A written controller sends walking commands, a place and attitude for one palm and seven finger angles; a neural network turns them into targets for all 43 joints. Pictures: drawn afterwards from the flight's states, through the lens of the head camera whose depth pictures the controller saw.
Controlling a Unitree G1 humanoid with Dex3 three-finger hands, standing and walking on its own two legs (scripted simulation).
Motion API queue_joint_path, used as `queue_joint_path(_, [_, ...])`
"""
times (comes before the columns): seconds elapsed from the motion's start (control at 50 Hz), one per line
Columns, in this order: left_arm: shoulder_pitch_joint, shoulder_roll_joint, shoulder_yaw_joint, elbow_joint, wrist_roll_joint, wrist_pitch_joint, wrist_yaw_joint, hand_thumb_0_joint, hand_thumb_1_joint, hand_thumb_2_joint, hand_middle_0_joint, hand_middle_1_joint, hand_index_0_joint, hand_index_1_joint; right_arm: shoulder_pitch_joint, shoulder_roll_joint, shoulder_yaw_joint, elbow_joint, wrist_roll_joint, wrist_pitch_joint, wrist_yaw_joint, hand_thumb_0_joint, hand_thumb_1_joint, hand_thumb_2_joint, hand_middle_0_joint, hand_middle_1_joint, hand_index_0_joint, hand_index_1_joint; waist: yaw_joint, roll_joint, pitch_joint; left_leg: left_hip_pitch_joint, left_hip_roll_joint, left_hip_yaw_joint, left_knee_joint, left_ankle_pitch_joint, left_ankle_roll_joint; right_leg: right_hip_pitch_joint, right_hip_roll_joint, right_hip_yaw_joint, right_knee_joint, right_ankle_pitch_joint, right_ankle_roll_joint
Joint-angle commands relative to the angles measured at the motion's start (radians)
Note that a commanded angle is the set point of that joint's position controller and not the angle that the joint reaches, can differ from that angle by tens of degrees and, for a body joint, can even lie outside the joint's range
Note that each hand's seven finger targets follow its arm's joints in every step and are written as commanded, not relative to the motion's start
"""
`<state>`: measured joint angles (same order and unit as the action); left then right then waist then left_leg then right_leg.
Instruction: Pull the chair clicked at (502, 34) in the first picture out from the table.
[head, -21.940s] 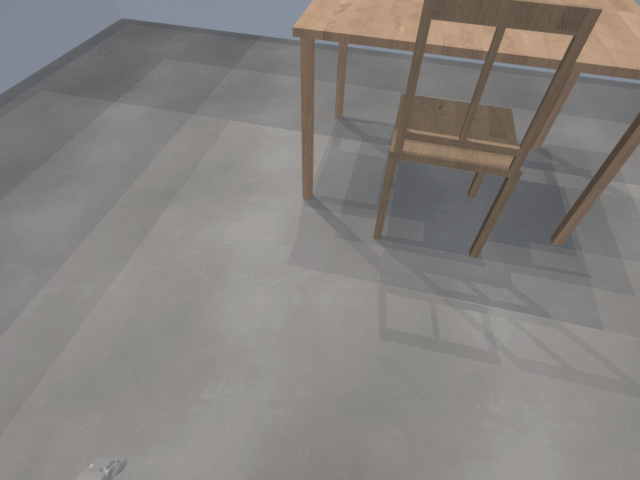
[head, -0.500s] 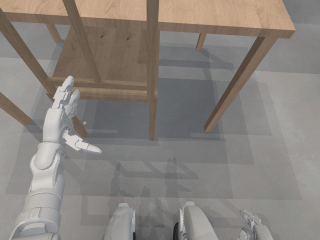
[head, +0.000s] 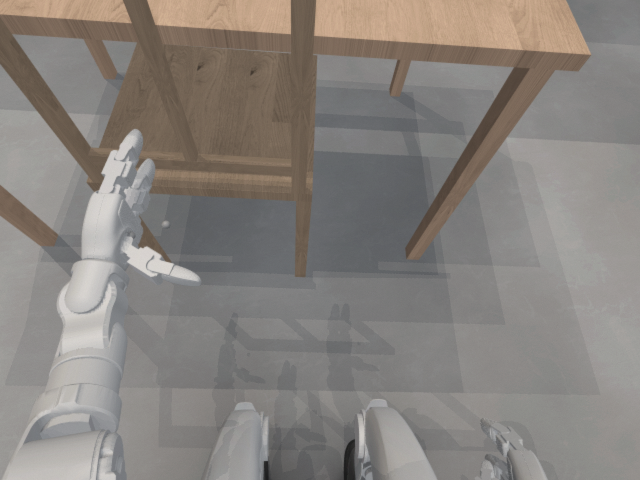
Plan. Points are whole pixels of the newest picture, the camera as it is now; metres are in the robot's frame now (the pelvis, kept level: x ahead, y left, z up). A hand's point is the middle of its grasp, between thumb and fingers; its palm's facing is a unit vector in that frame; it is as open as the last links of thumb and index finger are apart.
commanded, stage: push the fingers through the gap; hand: left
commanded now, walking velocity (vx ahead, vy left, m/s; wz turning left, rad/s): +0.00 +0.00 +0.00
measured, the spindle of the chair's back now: (163, 79) +0.63 +0.22 +0.05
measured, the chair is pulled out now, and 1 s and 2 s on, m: -0.10 -0.10 -0.10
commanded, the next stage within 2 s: hook a spindle and tug to test in 1.26 s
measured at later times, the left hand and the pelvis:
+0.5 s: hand (183, 185) +0.47 +0.18 +0.02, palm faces -0.03 -1.00 -0.03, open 16.9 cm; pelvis +0.00 +0.00 +0.00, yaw -1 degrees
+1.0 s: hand (181, 162) +0.51 +0.18 +0.02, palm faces -0.02 -1.00 -0.03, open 16.9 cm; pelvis +0.00 +0.00 -0.01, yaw -2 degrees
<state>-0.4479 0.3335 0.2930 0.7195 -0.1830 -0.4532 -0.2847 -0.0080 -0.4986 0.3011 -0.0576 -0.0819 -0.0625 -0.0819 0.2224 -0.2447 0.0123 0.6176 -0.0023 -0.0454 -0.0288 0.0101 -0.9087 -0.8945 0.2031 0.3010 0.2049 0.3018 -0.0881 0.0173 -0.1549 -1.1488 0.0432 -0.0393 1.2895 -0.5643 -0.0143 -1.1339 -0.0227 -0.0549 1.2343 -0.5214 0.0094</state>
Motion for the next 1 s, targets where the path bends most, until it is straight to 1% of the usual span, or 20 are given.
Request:
queue_joint_path(0.0, [-0.336,0.203,0.058,-0.193,-0.013,-0.07,0.011,0.0,-0.5,0.3,-0.06,-0.08,-0.06,-0.08,0.104,-0.162,-0.065,-0.08,-0.003,-0.021,-0.014,0.0,-0.9,-0.9,0.2,0.3,0.2,0.3,-0.009,0.078,-0.474,0.304,-0.034,0.009,-0.154,0.348,0.024,0.258,0.031,0.024,-0.145,0.285,-0.028])
queue_joint_path(0.1, [-0.398,0.223,0.063,-0.113,0.004,-0.071,0.018,0.0,-0.5,0.3,-0.06,-0.08,-0.06,-0.08,0.124,-0.169,-0.062,-0.064,-0.003,-0.009,-0.012,0.0,-0.9,-0.9,0.2,0.3,0.2,0.3,-0.028,0.062,-0.445,0.276,-0.032,0.005,-0.151,0.329,0.025,0.234,0.034,0.021,-0.144,0.268,-0.026])
queue_joint_path(0.16, [-0.458,0.244,0.071,-0.097,0.013,-0.078,0.021,0.0,-0.5,0.3,-0.06,-0.08,-0.06,-0.08,0.135,-0.173,-0.06,-0.059,-0.007,-0.003,-0.011,0.0,-0.9,-0.9,0.2,0.3,0.2,0.3,-0.029,0.092,-0.467,0.288,-0.033,0.001,-0.149,0.329,0.024,0.22,0.034,0.021,-0.139,0.255,-0.029])
queue_joint_path(0.24, [-0.481,0.238,0.066,-0.088,0.015,-0.083,0.029,0.0,-0.5,0.3,-0.06,-0.08,-0.06,-0.08,0.155,-0.174,-0.062,-0.054,-0.012,0.006,-0.007,0.0,-0.9,-0.9,0.2,0.3,0.2,0.3,-0.033,0.116,-0.508,0.338,-0.028,-0.006,-0.146,0.396,0.02,0.207,0.035,0.015,-0.13,0.291,-0.03])
queue_joint_path(0.34, [-0.503,0.242,0.071,-0.033,0.028,-0.077,0.042,0.0,-0.5,0.3,-0.06,-0.08,-0.06,-0.08,0.172,-0.174,-0.062,-0.048,-0.015,0.023,0.001,0.0,-0.9,-0.9,0.2,0.3,0.2,0.3,-0.041,0.098,-0.49,0.317,-0.027,-0.008,-0.147,0.397,0.022,0.206,0.037,0.012,-0.129,0.295,-0.029])
queue_joint_path(0.36, [-0.53,0.261,0.086,-0.024,0.034,-0.079,0.047,0.0,-0.5,0.3,-0.06,-0.08,-0.06,-0.08,0.173,-0.176,-0.061,-0.045,-0.016,0.028,0.001,0.0,-0.9,-0.9,0.2,0.3,0.2,0.3,-0.043,0.094,-0.492,0.31,-0.026,-0.008,-0.144,0.386,0.022,0.205,0.037,0.014,-0.13,0.291,-0.027])
queue_joint_path(0.4, [-0.552,0.257,0.083,0.013,0.04,-0.081,0.053,0.0,-0.5,0.3,-0.06,-0.08,-0.06,-0.08,0.179,-0.175,-0.06,-0.041,-0.018,0.034,0.003,0.0,-0.9,-0.9,0.2,0.3,0.2,0.3,-0.051,0.089,-0.459,0.294,-0.027,-0.006,-0.144,0.371,0.023,0.192,0.037,0.014,-0.134,0.278,-0.027])
queue_joint_path(0.44, [-0.603,0.271,0.091,0.028,0.046,-0.09,0.058,0.0,-0.5,0.3,-0.06,-0.08,-0.06,-0.08,0.187,-0.176,-0.059,-0.039,-0.022,0.037,0.002,0.0,-0.9,-0.9,0.2,0.3,0.2,0.3,-0.061,0.088,-0.469,0.279,-0.028,-0.005,-0.133,0.36,0.027,0.185,0.037,0.017,-0.126,0.273,-0.026])
queue_joint_path(0.48, [-0.619,0.307,0.118,0.027,0.053,-0.102,0.058,0.0,-0.5,0.3,-0.06,-0.08,-0.06,-0.08,0.195,-0.176,-0.058,-0.04,-0.026,0.042,0.002,0.0,-0.9,-0.9,0.2,0.3,0.2,0.3,-0.051,0.107,-0.514,0.3,-0.028,-0.004,-0.13,0.392,0.026,0.21,0.037,0.021,-0.122,0.302,-0.026])
queue_joint_path(0.56, [-0.601,0.3,0.112,0.05,0.056,-0.099,0.044,0.0,-0.5,0.3,-0.06,-0.08,-0.06,-0.08,0.204,-0.175,-0.059,-0.043,-0.026,0.056,0.01,0.0,-0.9,-0.9,0.2,0.3,0.2,0.3,-0.053,0.112,-0.535,0.317,-0.024,-0.006,-0.123,0.441,0.024,0.212,0.04,0.019,-0.115,0.343,-0.027])
queue_joint_path(0.62, [-0.646,0.275,0.089,0.077,0.056,-0.083,0.042,0.0,-0.5,0.3,-0.06,-0.08,-0.06,-0.08,0.21,-0.176,-0.059,-0.039,-0.026,0.068,0.013,0.0,-0.9,-0.9,0.2,0.3,0.2,0.3,-0.075,0.1,-0.502,0.304,-0.022,-0.007,-0.121,0.42,0.028,0.19,0.041,0.017,-0.123,0.329,-0.023])
queue_joint_path(0.68, [-0.668,0.31,0.118,0.064,0.056,-0.088,0.044,0.0,-0.5,0.3,-0.06,-0.08,-0.06,-0.08,0.216,-0.177,-0.058,-0.04,-0.028,0.072,0.012,0.0,-0.9,-0.9,0.2,0.3,0.2,0.3,-0.066,0.131,-0.541,0.332,-0.022,-0.009,-0.117,0.443,0.027,0.191,0.042,0.018,-0.119,0.339,-0.026])
queue_joint_path(0.7, [-0.674,0.33,0.132,0.08,0.059,-0.086,0.046,0.0,-0.5,0.3,-0.06,-0.08,-0.06,-0.08,0.218,-0.177,-0.055,-0.038,-0.029,0.075,0.011,0.0,-0.9,-0.9,0.2,0.3,0.2,0.3,-0.068,0.102,-0.528,0.302,-0.023,-0.007,-0.113,0.431,0.029,0.208,0.042,0.02,-0.119,0.344,-0.024])
queue_joint_path(0.74, [-0.713,0.322,0.118,0.086,0.063,-0.091,0.046,0.0,-0.5,0.3,-0.06,-0.08,-0.06,-0.08,0.225,-0.176,-0.053,-0.034,-0.032,0.077,0.011,0.0,-0.9,-0.9,0.2,0.3,0.2,0.3,-0.082,0.107,-0.519,0.287,-0.025,-0.006,-0.106,0.421,0.033,0.202,0.044,0.024,-0.116,0.342,-0.023])
queue_joint_path(0.78, [-0.709,0.359,0.146,0.106,0.071,-0.092,0.047,0.0,-0.5,0.3,-0.06,-0.08,-0.06,-0.08,0.227,-0.18,-0.053,-0.036,-0.031,0.082,0.01,0.0,-0.9,-0.9,0.2,0.3,0.2,0.3,-0.077,0.113,-0.524,0.284,-0.023,-0.004,-0.105,0.422,0.031,0.202,0.043,0.024,-0.116,0.341,-0.023])
queue_joint_path(0.84, [-0.747,0.361,0.138,0.13,0.073,-0.089,0.04,0.0,-0.5,0.3,-0.06,-0.08,-0.06,-0.08,0.234,-0.181,-0.048,-0.032,-0.033,0.085,0.01,0.0,-0.9,-0.9,0.2,0.3,0.2,0.3,-0.092,0.116,-0.522,0.27,-0.024,-0.005,-0.094,0.413,0.036,0.195,0.047,0.026,-0.114,0.338,-0.023])
queue_joint_path(0.88, [-0.736,0.363,0.14,0.131,0.074,-0.085,0.033,0.0,-0.5,0.3,-0.06,-0.08,-0.06,-0.08,0.234,-0.182,-0.048,-0.035,-0.033,0.09,0.012,0.0,-0.9,-0.9,0.2,0.3,0.2,0.3,-0.084,0.148,-0.538,0.294,-0.022,-0.007,-0.097,0.431,0.032,0.187,0.046,0.023,-0.112,0.343,-0.025])
queue_joint_path(0.9, [-0.712,0.377,0.157,0.135,0.071,-0.082,0.029,0.0,-0.5,0.3,-0.06,-0.08,-0.06,-0.08,0.235,-0.183,-0.048,-0.039,-0.033,0.093,0.013,0.0,-0.9,-0.9,0.2,0.3,0.2,0.3,-0.073,0.132,-0.549,0.284,-0.023,-0.004,-0.096,0.434,0.033,0.211,0.046,0.026,-0.114,0.353,-0.024])
queue_joint_path(0.94, [-0.717,0.377,0.154,0.135,0.063,-0.077,0.019,0.0,-0.5,0.3,-0.06,-0.08,-0.06,-0.08,0.236,-0.183,-0.046,-0.043,-0.03,0.096,0.013,0.0,-0.9,-0.9,0.2,0.3,0.2,0.3,-0.085,0.102,-0.54,0.251,-0.024,-0.001,-0.093,0.415,0.039,0.232,0.047,0.03,-0.115,0.36,-0.022])
queue_joint_path(0.98, [-0.717,0.397,0.165,0.137,0.065,-0.071,0.013,0.0,-0.5,0.3,-0.06,-0.08,-0.06,-0.08,0.235,-0.185,-0.046,-0.044,-0.026,0.1,0.011,0.0,-0.9,-0.9,0.2,0.3,0.2,0.3,-0.078,0.11,-0.535,0.243,-0.024,-0.001,-0.098,0.405,0.037,0.235,0.047,0.03,-0.119,0.351,-0.021])
